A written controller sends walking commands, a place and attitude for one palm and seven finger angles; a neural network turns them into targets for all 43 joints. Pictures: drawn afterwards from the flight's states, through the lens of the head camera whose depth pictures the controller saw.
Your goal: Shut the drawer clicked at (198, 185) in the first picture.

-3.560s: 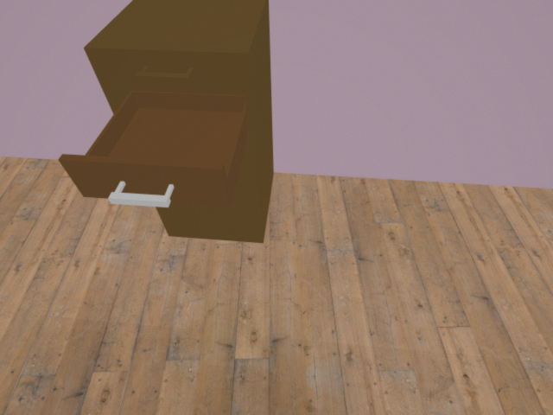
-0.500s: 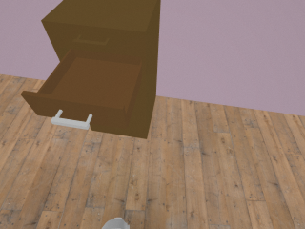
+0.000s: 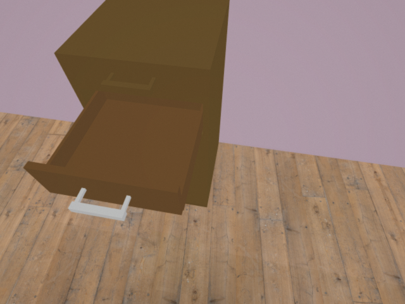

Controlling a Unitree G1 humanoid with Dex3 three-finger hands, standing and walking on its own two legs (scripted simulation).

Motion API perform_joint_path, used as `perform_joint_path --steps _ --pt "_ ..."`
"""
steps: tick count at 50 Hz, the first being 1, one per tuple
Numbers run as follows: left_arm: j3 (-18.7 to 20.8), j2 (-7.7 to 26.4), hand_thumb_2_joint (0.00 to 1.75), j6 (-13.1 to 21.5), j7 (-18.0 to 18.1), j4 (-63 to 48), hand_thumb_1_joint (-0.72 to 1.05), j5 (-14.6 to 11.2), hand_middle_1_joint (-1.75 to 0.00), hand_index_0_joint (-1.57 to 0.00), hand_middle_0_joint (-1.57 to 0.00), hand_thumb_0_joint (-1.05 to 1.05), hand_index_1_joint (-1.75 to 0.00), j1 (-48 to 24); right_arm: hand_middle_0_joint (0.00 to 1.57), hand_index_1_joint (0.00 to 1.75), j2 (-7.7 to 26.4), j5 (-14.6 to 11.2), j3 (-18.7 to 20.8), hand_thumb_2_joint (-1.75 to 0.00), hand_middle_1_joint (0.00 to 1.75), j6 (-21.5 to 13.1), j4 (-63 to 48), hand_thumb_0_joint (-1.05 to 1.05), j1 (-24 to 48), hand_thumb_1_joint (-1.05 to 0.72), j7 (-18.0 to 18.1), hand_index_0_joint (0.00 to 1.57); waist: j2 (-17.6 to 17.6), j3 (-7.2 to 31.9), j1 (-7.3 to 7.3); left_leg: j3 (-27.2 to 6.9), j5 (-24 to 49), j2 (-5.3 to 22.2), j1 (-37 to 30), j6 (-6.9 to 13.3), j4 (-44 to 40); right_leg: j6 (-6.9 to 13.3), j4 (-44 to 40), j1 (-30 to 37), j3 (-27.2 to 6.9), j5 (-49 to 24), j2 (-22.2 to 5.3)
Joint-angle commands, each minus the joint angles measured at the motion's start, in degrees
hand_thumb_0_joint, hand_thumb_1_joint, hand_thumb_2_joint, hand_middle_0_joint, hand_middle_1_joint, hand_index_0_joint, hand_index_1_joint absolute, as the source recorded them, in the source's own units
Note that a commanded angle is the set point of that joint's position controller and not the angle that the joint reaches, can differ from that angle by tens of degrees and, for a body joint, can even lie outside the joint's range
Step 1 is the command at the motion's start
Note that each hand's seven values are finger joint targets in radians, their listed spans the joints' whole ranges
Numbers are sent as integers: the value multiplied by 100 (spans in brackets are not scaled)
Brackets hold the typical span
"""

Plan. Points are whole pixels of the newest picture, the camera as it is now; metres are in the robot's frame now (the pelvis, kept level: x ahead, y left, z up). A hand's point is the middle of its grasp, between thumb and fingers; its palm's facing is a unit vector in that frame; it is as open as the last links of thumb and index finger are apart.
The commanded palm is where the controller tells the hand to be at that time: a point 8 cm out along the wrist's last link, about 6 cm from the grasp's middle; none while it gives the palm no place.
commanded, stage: come to a stop and stand still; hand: left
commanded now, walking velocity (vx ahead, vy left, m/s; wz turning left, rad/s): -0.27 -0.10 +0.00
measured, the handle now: (101, 203) +0.34 +0.28 -0.10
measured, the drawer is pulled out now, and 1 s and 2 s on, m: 0.30 0.30 0.30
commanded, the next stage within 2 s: look again from close up in 1.00 s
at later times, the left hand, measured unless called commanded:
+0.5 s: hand out of the picture +0.07 +0.16 -0.16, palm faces +0.01 -0.96 -0.29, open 7.4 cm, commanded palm none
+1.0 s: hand out of the picture -0.06 +0.16 -0.17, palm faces +0.01 -0.98 -0.20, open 7.4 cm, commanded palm none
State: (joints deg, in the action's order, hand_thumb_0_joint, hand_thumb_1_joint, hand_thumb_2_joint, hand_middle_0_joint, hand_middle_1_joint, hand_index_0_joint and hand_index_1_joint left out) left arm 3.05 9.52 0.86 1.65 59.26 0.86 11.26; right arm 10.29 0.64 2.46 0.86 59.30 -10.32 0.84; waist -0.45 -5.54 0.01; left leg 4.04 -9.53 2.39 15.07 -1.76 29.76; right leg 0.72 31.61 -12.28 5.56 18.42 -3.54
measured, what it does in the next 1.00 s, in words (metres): steps on the spot: right foot, then left foot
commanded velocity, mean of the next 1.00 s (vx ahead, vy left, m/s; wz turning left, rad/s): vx -0.03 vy -0.02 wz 0.00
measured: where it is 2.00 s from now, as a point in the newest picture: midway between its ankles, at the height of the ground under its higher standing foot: outside the picture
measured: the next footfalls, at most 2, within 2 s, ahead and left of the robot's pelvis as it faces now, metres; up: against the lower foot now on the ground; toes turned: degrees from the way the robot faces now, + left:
right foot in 0.28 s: +0.06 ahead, -0.10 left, +0.00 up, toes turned -1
left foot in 0.56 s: +0.07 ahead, +0.06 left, +0.00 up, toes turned +2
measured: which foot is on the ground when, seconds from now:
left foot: down 0.00-0.28, up 0.30-0.54, down 0.56-1.00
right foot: down 0.00-0.02, up 0.04-0.26, down 0.28-1.00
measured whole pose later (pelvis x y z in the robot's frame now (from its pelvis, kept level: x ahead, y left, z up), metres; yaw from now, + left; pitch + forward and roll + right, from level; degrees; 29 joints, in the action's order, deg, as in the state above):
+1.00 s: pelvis -0.03 -0.01 +0.00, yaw +0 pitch -1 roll -1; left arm -0.5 9.7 -0.2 1.3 60.6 0.8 22.9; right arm 11.1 1.5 -0.3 0.9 60.8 -20.8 0.7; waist 1.2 1.1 -0.6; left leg 3.9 -9.6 -1.0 17.3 3.4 27.2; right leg 1.7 27.1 -13.7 1.1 13.5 2.4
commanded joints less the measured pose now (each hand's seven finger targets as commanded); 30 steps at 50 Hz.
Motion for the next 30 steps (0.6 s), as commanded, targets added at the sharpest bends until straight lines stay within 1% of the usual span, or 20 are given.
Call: perform_joint_path --steps 1,2,3,5,8,11,12,13,14,15,16,17,18,20,23,26,27,28,29,30 --pt "152 700 90 -81 117 -415 90 -70 -30 -20 -20 0 -30 252 20 30 991 15 261 -90 30 -34 -71 0 -998 -90 120 20 1204 1210 -196 -1103 6811 1622 -1909 902 -353 -169 1279 -609 -7 -77 64" --pt "123 602 90 -129 124 -483 90 -42 -30 -20 -20 0 -30 81 20 30 1124 72 290 -90 30 13 -86 0 -1087 -90 118 20 1230 1020 -320 -1183 6781 1885 -1999 1248 -511 -96 2073 -993 -273 1761 285" --pt "156 619 90 -195 87 -517 90 -45 -30 -20 -20 0 -30 -124 20 30 1121 96 277 -90 30 30 -91 0 -989 -90 186 20 1260 790 -320 -1298 6442 1892 -1607 1378 -532 -69 2396 -1156 -578 1989 299" --pt "234 631 90 -279 38 -506 90 -51 -30 -20 -20 0 -30 -183 20 30 1042 134 267 -90 30 58 -233 0 -501 -90 251 20 1366 515 -140 -1113 5575 1755 -1277 1295 -537 -40 2508 -1279 -777 1656 250" --pt "217 606 90 -267 -16 -521 90 -20 -30 -20 -20 0 -30 -54 20 30 1175 146 331 -90 30 43 -397 0 -311 -90 271 20 1197 998 -112 -940 5065 1531 -1620 1026 -360 -65 1602 -985 -560 1005 379" --pt "233 676 90 -278 -50 -524 90 -15 -30 -20 -20 0 -30 166 20 30 1250 113 368 -90 30 44 -444 0 -144 -90 233 20 1027 1080 27 -884 3980 1478 -1081 859 -381 -22 494 -151 -388 156 393" --pt "242 754 90 -252 -55 -490 90 10 -30 -20 -20 0 -30 411 20 30 1236 82 383 -90 30 53 -492 0 -59 -90 215 20 783 1139 160 -779 3321 1309 -889 690 -137 -13 -203 275 -365 -640 361" --pt "276 997 90 -214 -42 -478 90 63 -30 -20 -20 0 -30 564 20 30 1062 15 376 -90 30 75 -539 0 1 -90 200 20 50 1140 247 -473 1791 784 -429 348 425 53 -1037 677 -892 -2309 -72" --pt "345 1484 90 -178 1 -506 90 143 -30 -20 -20 0 -30 432 20 30 640 -46 305 -90 30 97 -651 0 -71 -90 137 20 -1478 921 147 92 -1212 -132 555 -27 1263 568 -1251 909 -2268 -4000 -1289" --pt "224 1183 90 16 213 -651 90 138 -30 -20 -20 0 -30 573 20 30 853 -90 298 -90 30 -154 -959 0 145 -90 97 20 -850 2064 246 -156 -1885 -227 1097 -121 1688 397 -221 2333 -2565 -7198 -1113" --pt "158 1460 90 110 212 -944 90 107 -30 -20 -20 0 -30 767 20 30 482 -74 223 -90 30 -102 -1204 0 56 -90 -22 20 -994 2104 286 -317 -1566 -105 1286 22 2162 562 -158 2042 -1992 -6521 -1349" --pt "174 1217 90 138 216 -893 90 70 -30 -20 -20 0 -30 570 20 30 448 -32 204 -90 30 -18 -1154 0 293 -90 -44 20 -722 2067 238 -227 -1502 -201 1345 98 2683 705 -141 2076 -2045 -6412 -1162" --pt "190 1176 90 183 267 -907 90 69 -30 -20 -20 0 -30 545 20 30 434 -32 196 -90 30 -2 -1166 0 271 -90 -38 20 -1242 1856 107 -407 -1606 -240 1702 101 2932 713 -86 2105 -1926 -6964 -1069" --pt "102 1062 90 130 304 -1015 90 111 -30 -20 -20 0 -30 573 20 30 410 -54 147 -90 30 21 -1295 0 327 -90 -13 20 -1153 1287 82 -436 -1685 -232 1738 117 2754 841 -185 1618 -1646 -6347 -991" --pt "25 1109 90 60 256 -1169 90 100 -30 -20 -20 0 -30 292 20 30 259 -70 61 -90 30 25 -1272 0 142 -90 -41 20 -633 778 -80 -185 -1215 -329 643 167 1464 940 -511 288 -1439 -4422 -842" --pt "-67 1083 90 -2 189 -1119 90 4 -30 -20 -20 0 -30 203 20 30 402 -28 48 -90 30 -31 -969 0 -456 -90 -36 20 -524 516 -300 -168 -395 -303 -716 239 88 568 -765 -897 -1440 -1507 -542" --pt "-80 971 90 -43 170 -1117 90 6 -30 -20 -20 0 -30 263 20 30 533 -13 67 -90 30 -79 -920 0 -704 -90 -31 20 -225 458 -342 -397 -256 -64 -984 332 -187 400 -631 -1177 -1273 -636 -341" --pt "-113 783 90 -98 146 -1100 90 -36 -30 -20 -20 0 -30 433 20 30 820 41 75 -90 30 -113 -941 0 -623 -90 -21 20 607 258 -214 -1217 -329 564 -764 628 -503 196 -560 -1494 -1143 332 26" --pt "-126 727 90 -105 129 -1091 90 -32 -30 -20 -20 0 -30 584 20 30 1029 90 73 -90 30 -119 -1016 0 -487 -90 -7 20 1046 24 -100 -1847 -971 1057 -59 950 -1037 55 -428 -1212 -846 595 288" --pt "-106 761 90 -71 95 -1066 90 -13 -30 -20 -20 0 -30 680 20 30 1086 119 70 -90 30 -93 -1105 0 -232 -90 1 20 783 -191 49 -1841 -1782 1121 740 1055 -1283 36 -430 -641 -746 292 301"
